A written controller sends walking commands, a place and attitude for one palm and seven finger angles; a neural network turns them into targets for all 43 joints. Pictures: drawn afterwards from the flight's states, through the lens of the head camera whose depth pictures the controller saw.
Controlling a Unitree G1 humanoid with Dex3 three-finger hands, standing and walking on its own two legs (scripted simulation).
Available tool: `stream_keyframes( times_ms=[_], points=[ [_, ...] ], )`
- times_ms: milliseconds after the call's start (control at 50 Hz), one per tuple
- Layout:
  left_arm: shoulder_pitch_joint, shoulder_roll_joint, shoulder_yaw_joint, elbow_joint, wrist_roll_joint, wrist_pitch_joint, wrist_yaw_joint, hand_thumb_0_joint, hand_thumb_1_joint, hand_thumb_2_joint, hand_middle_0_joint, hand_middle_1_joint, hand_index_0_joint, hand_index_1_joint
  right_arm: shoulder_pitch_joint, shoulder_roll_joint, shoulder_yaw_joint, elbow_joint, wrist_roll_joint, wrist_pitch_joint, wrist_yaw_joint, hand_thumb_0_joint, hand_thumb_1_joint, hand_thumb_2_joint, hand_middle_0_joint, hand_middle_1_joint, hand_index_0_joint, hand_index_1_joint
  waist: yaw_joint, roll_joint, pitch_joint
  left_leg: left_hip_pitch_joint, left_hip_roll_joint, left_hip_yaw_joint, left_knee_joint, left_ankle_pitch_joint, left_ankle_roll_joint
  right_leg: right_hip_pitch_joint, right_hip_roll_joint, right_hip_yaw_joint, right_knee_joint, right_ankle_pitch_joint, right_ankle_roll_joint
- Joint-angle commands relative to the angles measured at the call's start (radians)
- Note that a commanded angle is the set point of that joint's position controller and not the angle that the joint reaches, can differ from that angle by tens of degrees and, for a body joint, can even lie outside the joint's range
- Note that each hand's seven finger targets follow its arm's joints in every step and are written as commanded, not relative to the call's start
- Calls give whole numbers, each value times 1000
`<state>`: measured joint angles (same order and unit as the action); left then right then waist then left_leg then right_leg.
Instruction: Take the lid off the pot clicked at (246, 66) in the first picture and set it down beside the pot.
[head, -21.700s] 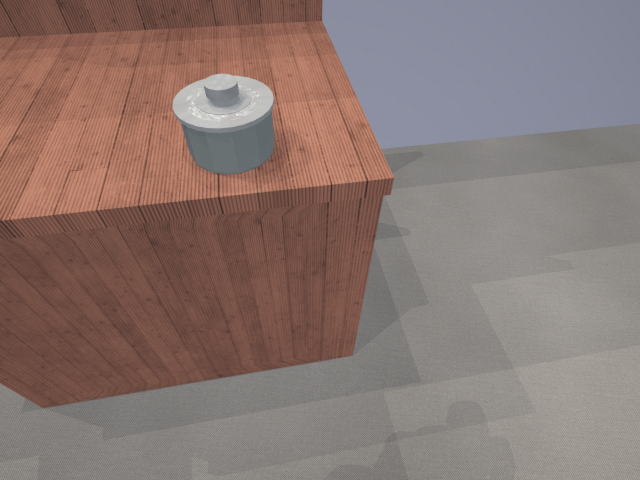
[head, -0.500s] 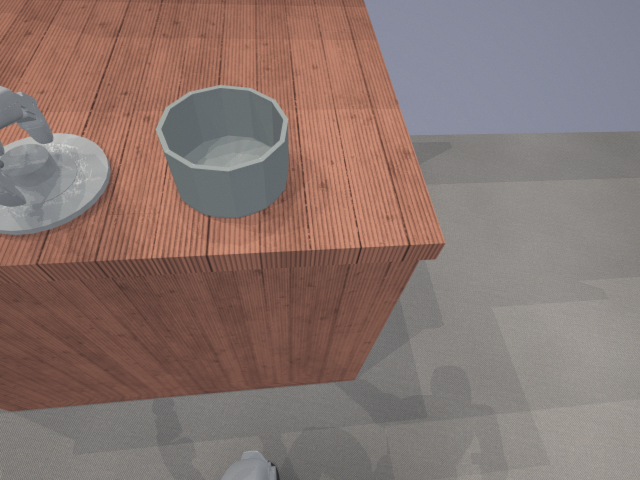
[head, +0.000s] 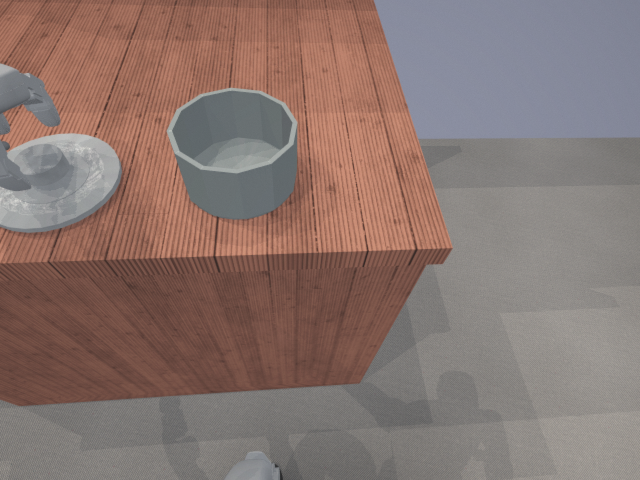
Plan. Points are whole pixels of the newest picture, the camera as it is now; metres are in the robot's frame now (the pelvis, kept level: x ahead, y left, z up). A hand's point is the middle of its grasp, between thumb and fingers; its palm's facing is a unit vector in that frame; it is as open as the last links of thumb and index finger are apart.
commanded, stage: raise the empty hand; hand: left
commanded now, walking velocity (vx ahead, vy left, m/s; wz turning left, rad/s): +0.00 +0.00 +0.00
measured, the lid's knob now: (42, 164) +0.48 +0.35 +0.10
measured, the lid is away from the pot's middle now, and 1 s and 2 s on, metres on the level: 0.24 0.24 0.24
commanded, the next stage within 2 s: draw the hand back to the body in 1.02 s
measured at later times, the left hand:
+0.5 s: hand out of the picture +0.46 +0.36 +0.20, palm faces -0.31 -0.14 -0.94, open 11.1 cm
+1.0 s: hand out of the picture +0.46 +0.35 +0.26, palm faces -0.23 -0.13 -0.96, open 11.1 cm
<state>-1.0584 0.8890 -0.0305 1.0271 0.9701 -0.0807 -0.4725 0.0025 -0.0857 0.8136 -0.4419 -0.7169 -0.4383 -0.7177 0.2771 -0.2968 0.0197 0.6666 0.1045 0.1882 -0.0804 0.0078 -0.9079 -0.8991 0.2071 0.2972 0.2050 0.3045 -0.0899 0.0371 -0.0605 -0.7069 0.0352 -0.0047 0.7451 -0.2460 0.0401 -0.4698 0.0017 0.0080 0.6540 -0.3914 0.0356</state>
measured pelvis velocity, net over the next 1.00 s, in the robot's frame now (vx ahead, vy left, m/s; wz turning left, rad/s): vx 0.01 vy -0.01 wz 0.01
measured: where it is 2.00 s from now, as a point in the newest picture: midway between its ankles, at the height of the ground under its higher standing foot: outside the picture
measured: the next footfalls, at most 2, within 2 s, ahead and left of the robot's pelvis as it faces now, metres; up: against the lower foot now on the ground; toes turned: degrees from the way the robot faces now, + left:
none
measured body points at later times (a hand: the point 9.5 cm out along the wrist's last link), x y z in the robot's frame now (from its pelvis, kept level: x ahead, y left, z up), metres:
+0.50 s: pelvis +0.01 +0.00 +0.01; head +0.07 +0.01 +0.45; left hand +0.47 +0.36 +0.26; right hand +0.06 -0.28 -0.11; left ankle +0.07 +0.09 -0.71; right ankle -0.04 -0.17 -0.71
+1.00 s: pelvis +0.01 -0.01 +0.01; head +0.08 +0.00 +0.46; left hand +0.47 +0.35 +0.31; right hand +0.08 -0.28 -0.11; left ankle +0.07 +0.09 -0.71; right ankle -0.04 -0.17 -0.71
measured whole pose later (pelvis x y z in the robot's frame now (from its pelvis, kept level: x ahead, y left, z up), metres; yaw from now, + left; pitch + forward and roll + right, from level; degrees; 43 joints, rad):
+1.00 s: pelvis +0.01 -0.01 +0.01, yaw +1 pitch +10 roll -3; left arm -1.28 0.96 -0.07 1.06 0.99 0.03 -0.56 0.00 -0.09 0.81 -0.44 -0.72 -0.44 -0.72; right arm 0.26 -0.30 0.03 0.66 0.11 0.21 -0.04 0.01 -0.91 -0.90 0.21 0.30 0.20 0.30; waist -0.09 0.04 -0.05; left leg -0.60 0.02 0.00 0.64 -0.21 0.03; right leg -0.37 -0.01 0.01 0.54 -0.36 0.04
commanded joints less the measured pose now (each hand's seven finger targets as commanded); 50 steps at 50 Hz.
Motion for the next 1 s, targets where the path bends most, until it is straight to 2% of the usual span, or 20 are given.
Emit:
stream_keyframes(
  times_ms=[0, 140, 180, 220, 280, 360, 380, 440, 500, 520, 580, 600, 640, 680, 760, 800, 840, 900, 940, 980],
  points=[
    [-498, 314, 78, -223, -1, 7, 33, 0, -93, 814, -425, -714, -425, -714, 65, -186, -63, -73, -6, -15, -17, 0, -900, -900, 200, 300, 200, 300, -11, 154, -429, 606, -36, -14, -66, 200, 28, -163, 83, -77, -101, 185, -74],
    [-486, 347, 93, -150, 2, 24, 13, 0, -93, 814, -425, -714, -425, -714, 55, -190, -56, -77, 2, -8, -10, 0, -900, -900, 200, 300, 200, 300, -11, 80, -361, 523, -43, 3, -78, 172, 33, -115, 81, -79, -115, 216, -70],
    [-517, 328, 77, -226, -2, 19, 9, 0, -93, 814, -425, -714, -425, -714, 43, -185, -54, -87, 1, -9, -8, 0, -900, -900, 200, 300, 200, 300, -2, 131, -426, 580, -42, 10, -74, 246, 34, -93, 80, -82, -102, 245, -74],
    [-526, 320, 71, -216, 7, 26, 7, 0, -93, 814, -425, -714, -425, -714, 50, -181, -60, -84, 0, -3, -5, 0, -900, -900, 200, 300, 200, 300, -13, 167, -404, 607, -37, -5, -70, 271, 30, -134, 82, -82, -115, 229, -74],
    [-499, 305, 60, -175, -13, 32, -9, 0, -93, 814, -425, -714, -425, -714, 47, -185, -53, -81, 5, -5, -5, 0, -900, -900, 200, 300, 200, 300, -11, 95, -370, 571, -41, 10, -85, 233, 36, -98, 82, -86, -121, 232, -72],
    [-570, 362, 84, -202, 10, 41, -6, 0, -93, 814, -425, -714, -425, -714, 59, -187, -58, -76, 1, -4, -3, 0, -900, -900, 200, 300, 200, 300, -12, 137, -406, 594, -40, -2, -88, 238, 36, -95, 81, -81, -133, 230, -72],
    [-583, 328, 56, -242, -1, 36, -12, 0, -93, 814, -425, -714, -425, -714, 49, -184, -53, -77, 4, -7, -4, 0, -900, -900, 200, 300, 200, 300, -10, 163, -431, 635, -36, 0, -87, 301, 35, -93, 80, -85, -127, 243, -73],
    [-558, 307, 39, -141, 1, 55, -19, 0, -93, 814, -425, -714, -425, -714, 60, -187, -56, -66, 3, -6, -1, 0, -900, -900, 200, 300, 200, 300, -23, 98, -345, 570, -42, -1, -103, 197, 37, -107, 81, -84, -154, 207, -69],
    [-641, 368, 73, -260, 14, 49, -15, 0, -93, 814, -425, -714, -425, -714, 44, -187, -56, -76, -1, -4, 3, 0, -900, -900, 200, 300, 200, 300, -7, 188, -447, 641, -38, -1, -99, 298, 34, -75, 77, -78, -143, 246, -71],
    [-601, 323, 47, -193, 15, 56, -18, 0, -93, 814, -425, -714, -425, -714, 52, -179, -55, -72, 0, -6, 3, 0, -900, -900, 200, 300, 200, 300, -15, 166, -412, 636, -41, -5, -90, 312, 36, -90, 81, -82, -146, 250, -73],
    [-564, 339, 60, -138, 9, 60, -28, 0, -93, 814, -425, -714, -425, -714, 49, -186, -47, -73, 8, -5, 4, 0, -900, -900, 200, 300, 200, 300, -9, 89, -368, 573, -45, 15, -112, 253, 37, -45, 79, -87, -149, 249, -70],
    [-625, 377, 75, -185, 18, 65, -25, 0, -93, 814, -425, -714, -425, -714, 40, -194, -51, -75, 5, 2, 8, 0, -900, -900, 200, 300, 200, 300, -11, 122, -391, 583, -38, 8, -120, 244, 33, -54, 75, -80, -157, 240, -67],
    [-627, 327, 31, -159, 22, 74, -29, 0, -93, 814, -425, -714, -425, -714, 44, -186, -51, -73, 5, 1, 9, 0, -900, -900, 200, 300, 200, 300, -19, 131, -361, 585, -40, 4, -120, 237, 34, -73, 77, -84, -165, 227, -70],
    [-659, 319, 26, -241, 13, 69, -33, 0, -93, 814, -425, -714, -425, -714, 31, -183, -49, -82, 6, -5, 10, 0, -900, -900, 200, 300, 200, 300, -9, 170, -417, 657, -35, 2, -117, 326, 36, -63, 76, -86, -158, 245, -73],
    [-638, 340, 43, -144, 20, 89, -41, 0, -93, 814, -425, -714, -425, -714, 44, -188, -51, -72, 6, 0, 13, 0, -900, -900, 200, 300, 200, 300, -17, 100, -363, 591, -42, 6, -130, 252, 36, -45, 75, -82, -178, 242, -67],
    [-705, 365, 50, -232, 29, 87, -38, 0, -93, 814, -425, -714, -425, -714, 35, -191, -52, -75, 3, 3, 17, 0, -900, -900, 200, 300, 200, 300, -10, 151, -433, 647, -35, 3, -131, 313, 34, -36, 72, -78, -174, 254, -66],
    [-698, 310, 13, -200, 30, 98, -43, 0, -93, 814, -425, -714, -425, -714, 37, -182, -54, -74, 3, 0, 21, 0, -900, -900, 200, 300, 200, 300, -16, 157, -392, 655, -35, -7, -131, 319, 34, -66, 76, -86, -180, 237, -69],
    [-681, 357, 52, -178, 34, 101, -46, 0, -93, 814, -425, -714, -425, -714, 33, -187, -50, -75, 4, 3, 24, 0, -900, -900, 200, 300, 200, 300, -9, 125, -398, 633, -39, 2, -135, 334, 34, -28, 73, -81, -181, 263, -67],
    [-622, 309, 18, -96, 31, 113, -50, 0, -93, 814, -425, -714, -425, -714, 33, -183, -48, -76, 9, 8, 26, 0, -900, -900, 200, 300, 200, 300, -16, 55, -319, 567, -45, 10, -147, 263, 34, -27, 73, -87, -185, 251, -67],
    [-656, 249, -34, -159, 20, 115, -56, 0, -93, 814, -425, -714, -425, -714, 19, -181, -47, -80, 12, 5, 30, 0, -900, -900, 200, 300, 200, 300, -14, 95, -335, 608, -41, 18, -155, 281, 34, -26, 69, -89, -180, 248, -70]
  ],
)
